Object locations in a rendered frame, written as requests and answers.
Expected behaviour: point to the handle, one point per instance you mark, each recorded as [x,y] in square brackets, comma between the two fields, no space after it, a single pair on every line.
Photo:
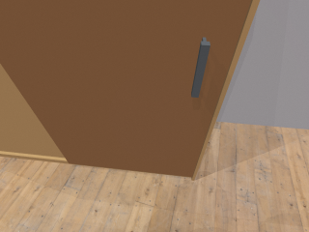
[200,67]

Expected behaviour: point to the wardrobe door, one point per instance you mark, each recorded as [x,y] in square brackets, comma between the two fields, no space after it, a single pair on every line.
[111,80]
[20,129]

